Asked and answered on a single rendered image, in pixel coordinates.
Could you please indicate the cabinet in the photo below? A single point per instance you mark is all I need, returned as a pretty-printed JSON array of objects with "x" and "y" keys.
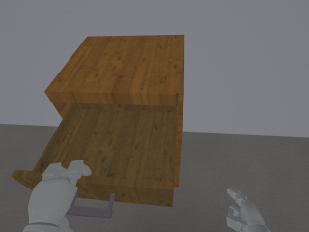
[{"x": 127, "y": 70}]

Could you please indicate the robot right hand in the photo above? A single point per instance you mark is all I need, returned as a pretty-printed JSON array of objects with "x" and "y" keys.
[{"x": 241, "y": 219}]

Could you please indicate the robot left hand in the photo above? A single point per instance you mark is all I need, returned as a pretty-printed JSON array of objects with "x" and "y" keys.
[{"x": 52, "y": 196}]

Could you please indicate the robot left forearm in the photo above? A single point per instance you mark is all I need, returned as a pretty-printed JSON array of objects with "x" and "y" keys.
[{"x": 41, "y": 227}]

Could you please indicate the drawer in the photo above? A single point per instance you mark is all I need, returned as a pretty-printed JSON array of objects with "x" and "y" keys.
[{"x": 129, "y": 148}]

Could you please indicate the handle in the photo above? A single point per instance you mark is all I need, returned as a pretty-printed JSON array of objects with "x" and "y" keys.
[{"x": 91, "y": 212}]

